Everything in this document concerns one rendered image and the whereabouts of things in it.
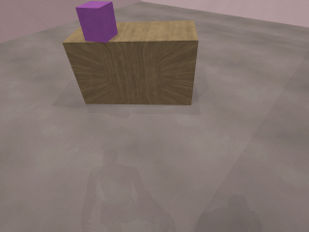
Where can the carton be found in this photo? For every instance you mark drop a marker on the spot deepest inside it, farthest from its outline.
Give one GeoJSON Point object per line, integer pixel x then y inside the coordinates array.
{"type": "Point", "coordinates": [97, 21]}

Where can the pedestal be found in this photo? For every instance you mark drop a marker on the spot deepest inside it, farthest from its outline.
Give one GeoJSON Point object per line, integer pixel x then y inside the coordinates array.
{"type": "Point", "coordinates": [146, 63]}

